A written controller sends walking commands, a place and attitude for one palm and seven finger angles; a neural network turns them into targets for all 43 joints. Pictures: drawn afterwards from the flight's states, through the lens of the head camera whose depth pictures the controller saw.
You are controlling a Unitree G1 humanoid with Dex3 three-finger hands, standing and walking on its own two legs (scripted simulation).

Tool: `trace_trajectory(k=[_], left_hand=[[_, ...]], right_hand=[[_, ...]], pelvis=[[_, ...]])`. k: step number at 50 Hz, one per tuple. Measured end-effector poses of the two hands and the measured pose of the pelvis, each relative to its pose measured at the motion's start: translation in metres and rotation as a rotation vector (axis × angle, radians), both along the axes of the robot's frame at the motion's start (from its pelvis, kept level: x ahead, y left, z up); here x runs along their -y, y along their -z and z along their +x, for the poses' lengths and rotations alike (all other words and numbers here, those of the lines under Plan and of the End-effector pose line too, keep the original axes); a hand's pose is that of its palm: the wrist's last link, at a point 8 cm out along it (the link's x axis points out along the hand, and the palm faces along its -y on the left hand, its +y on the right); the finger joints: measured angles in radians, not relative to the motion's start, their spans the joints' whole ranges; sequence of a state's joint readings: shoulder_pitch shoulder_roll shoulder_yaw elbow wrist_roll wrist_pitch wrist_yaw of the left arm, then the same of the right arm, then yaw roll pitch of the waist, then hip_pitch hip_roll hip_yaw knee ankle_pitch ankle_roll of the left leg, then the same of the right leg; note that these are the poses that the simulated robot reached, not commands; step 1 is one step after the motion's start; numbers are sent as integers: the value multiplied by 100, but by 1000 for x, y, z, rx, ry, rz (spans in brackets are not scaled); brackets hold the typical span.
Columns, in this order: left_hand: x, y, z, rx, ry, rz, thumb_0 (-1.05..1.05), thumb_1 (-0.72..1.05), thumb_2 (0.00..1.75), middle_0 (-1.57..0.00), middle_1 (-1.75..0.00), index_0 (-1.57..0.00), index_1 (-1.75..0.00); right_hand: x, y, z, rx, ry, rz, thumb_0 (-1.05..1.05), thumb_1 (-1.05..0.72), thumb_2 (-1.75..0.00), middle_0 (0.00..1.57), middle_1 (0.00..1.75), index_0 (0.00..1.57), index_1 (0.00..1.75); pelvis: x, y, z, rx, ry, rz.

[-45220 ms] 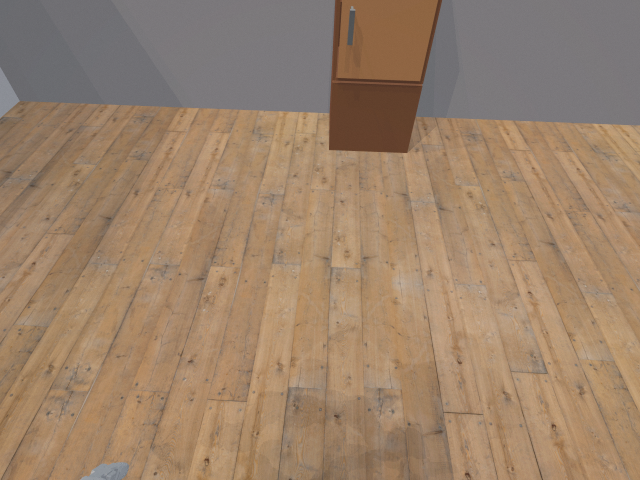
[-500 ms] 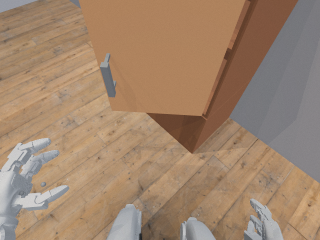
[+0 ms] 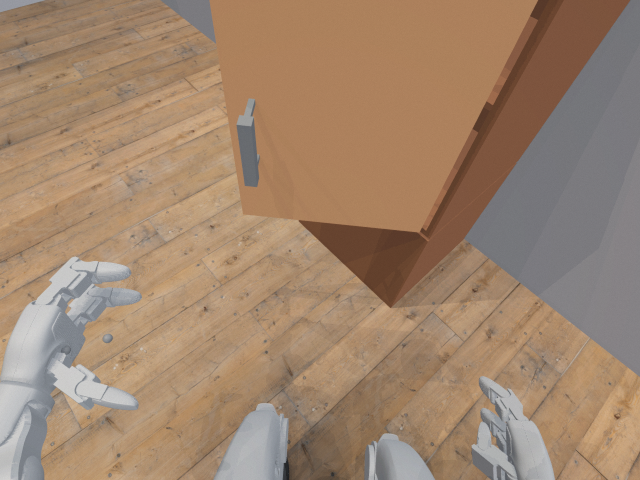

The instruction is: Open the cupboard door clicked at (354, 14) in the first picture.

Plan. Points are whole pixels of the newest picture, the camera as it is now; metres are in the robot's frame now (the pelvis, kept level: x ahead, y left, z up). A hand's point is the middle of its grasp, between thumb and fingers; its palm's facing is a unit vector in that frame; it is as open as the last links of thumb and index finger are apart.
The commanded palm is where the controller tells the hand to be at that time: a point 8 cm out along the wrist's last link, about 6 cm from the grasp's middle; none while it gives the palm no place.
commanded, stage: raise the hand with hooked fingers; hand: left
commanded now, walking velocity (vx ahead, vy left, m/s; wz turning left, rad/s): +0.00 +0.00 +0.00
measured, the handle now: (251, 144) +0.60 +0.17 +0.01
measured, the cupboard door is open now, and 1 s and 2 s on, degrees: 43 43 43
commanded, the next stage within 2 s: move the hooked fingers beside the handle in 0.72 s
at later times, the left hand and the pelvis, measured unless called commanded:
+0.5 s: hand (127, 299) +0.30 +0.26 +0.03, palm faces +0.00 -1.00 -0.05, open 14.0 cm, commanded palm +0.28 +0.30 +0.04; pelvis +0.02 -0.02 +0.00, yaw -1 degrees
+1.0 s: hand (138, 292) +0.31 +0.25 +0.03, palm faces +0.02 -1.00 -0.04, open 14.0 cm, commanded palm +0.31 +0.29 +0.03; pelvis +0.01 -0.03 -0.01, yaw -1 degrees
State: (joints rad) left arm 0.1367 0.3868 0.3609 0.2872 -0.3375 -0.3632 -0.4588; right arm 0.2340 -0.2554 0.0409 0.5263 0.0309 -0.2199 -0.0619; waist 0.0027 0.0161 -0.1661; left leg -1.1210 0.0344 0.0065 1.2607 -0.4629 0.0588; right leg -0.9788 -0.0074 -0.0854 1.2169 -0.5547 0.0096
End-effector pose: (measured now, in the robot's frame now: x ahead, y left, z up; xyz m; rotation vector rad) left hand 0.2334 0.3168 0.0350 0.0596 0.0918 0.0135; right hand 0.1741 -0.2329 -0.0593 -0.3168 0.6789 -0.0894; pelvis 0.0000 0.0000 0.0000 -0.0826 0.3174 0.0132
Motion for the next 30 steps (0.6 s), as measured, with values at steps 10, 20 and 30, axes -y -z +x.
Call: trace_trajectory(k=[10, 20, 30], left_hand=[[-6, -2, 28, 60, 4, -1, -1, -49, 31, -30, -120, -30, -119], [3, -2, 44, 31, 23, -15, -1, -50, 30, -30, -120, -30, -120], [11, 0, 46, 41, 5, -12, -1, -50, 30, -30, -120, -30, -120]], right_hand=[[21, 7, -9, -72, 35, -47, 1, -90, -89, 21, 30, 20, 30], [36, 10, -12, -98, 74, -40, 1, -90, -89, 21, 30, 20, 30], [39, 18, -6, -102, 70, -16, 1, -91, -89, 21, 30, 20, 30]], pelvis=[[6, 3, 7, -23, 4, -4], [12, 2, 16, -41, 16, 3], [20, 5, 18, -45, 18, 11]])
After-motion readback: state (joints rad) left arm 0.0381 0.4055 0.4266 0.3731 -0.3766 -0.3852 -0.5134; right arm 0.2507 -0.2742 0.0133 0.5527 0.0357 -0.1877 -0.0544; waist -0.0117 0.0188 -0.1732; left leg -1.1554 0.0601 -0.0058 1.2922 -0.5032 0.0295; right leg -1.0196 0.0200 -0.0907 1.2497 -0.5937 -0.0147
